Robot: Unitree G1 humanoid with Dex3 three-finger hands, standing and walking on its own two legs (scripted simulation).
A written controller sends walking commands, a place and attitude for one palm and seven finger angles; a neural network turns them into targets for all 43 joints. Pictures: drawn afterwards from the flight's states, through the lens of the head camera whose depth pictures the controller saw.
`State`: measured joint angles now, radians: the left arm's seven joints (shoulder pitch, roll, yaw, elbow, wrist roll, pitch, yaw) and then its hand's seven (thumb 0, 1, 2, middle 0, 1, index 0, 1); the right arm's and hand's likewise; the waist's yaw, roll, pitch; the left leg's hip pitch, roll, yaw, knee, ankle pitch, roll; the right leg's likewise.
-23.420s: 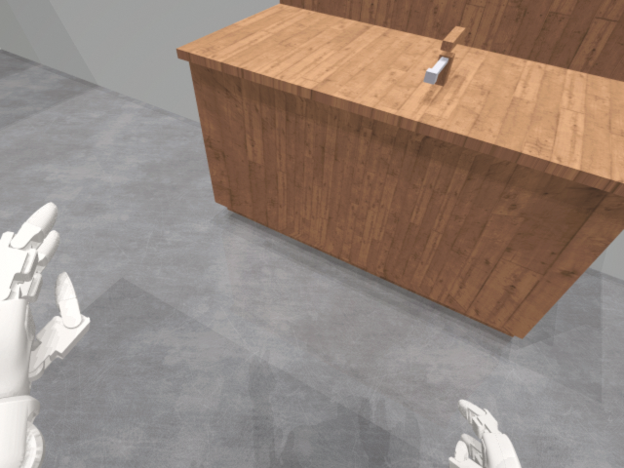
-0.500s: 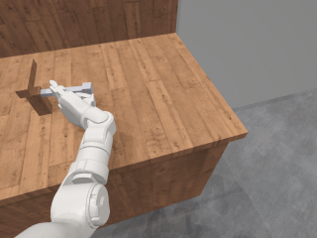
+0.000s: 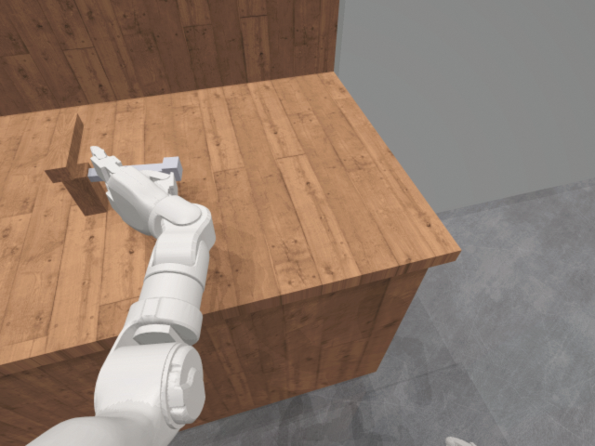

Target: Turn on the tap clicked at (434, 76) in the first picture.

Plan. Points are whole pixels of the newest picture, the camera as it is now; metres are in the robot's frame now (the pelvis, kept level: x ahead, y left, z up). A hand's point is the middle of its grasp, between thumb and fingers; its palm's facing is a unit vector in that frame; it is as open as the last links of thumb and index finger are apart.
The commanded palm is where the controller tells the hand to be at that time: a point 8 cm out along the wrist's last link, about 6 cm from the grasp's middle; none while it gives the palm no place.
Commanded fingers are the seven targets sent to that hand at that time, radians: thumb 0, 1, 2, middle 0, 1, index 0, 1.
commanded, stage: lift the hand up off the lever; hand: left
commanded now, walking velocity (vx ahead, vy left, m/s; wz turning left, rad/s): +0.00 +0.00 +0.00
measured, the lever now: (172, 169) +0.52 +0.22 +0.09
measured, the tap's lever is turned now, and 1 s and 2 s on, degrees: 81 81 81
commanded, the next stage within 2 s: draw the hand back beside the body in 0.96 s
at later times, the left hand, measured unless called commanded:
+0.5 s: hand (166, 171) +0.45 +0.20 +0.14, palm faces +0.79 -0.61 -0.09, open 7.8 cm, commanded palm +0.39 +0.21 +0.15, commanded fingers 0.00 0.90 0.90 -0.15 -0.15 -0.15 -0.15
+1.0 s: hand (169, 169) +0.44 +0.19 +0.15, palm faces +0.78 -0.61 -0.12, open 7.8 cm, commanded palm +0.39 +0.20 +0.16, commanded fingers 0.00 0.90 0.90 -0.15 -0.15 -0.15 -0.15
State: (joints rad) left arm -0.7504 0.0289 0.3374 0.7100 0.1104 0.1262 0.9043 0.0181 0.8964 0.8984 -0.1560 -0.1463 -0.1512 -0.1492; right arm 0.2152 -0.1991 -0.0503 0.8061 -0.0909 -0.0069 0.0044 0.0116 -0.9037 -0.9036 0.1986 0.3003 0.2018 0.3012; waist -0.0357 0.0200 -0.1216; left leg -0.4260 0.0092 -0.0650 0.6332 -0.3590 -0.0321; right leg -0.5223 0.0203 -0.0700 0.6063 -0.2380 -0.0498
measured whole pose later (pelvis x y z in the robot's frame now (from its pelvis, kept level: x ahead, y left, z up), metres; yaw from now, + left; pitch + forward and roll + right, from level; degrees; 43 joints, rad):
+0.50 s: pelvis +0.00 +0.01 +0.01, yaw -1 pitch +7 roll +0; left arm -0.74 0.03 0.33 0.66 0.08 0.17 0.88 0.02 0.90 0.90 -0.16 -0.15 -0.15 -0.15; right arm 0.23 -0.20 -0.05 0.81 -0.08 -0.02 0.00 0.01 -0.90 -0.90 0.20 0.30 0.20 0.30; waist -0.03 0.03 -0.11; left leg -0.37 0.01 -0.05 0.58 -0.34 -0.02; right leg -0.47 0.02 -0.06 0.56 -0.22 -0.04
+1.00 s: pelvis +0.01 +0.00 +0.01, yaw +0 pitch +6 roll +0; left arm -0.70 -0.02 0.28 0.55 0.08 0.28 0.88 0.02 0.90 0.90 -0.16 -0.15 -0.15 -0.15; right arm 0.16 -0.19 -0.04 0.80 -0.07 0.00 -0.01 0.01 -0.90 -0.90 0.20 0.30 0.20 0.30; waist 0.01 0.03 -0.11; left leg -0.30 0.01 -0.06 0.53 -0.33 -0.03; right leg -0.41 0.02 -0.06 0.53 -0.23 -0.04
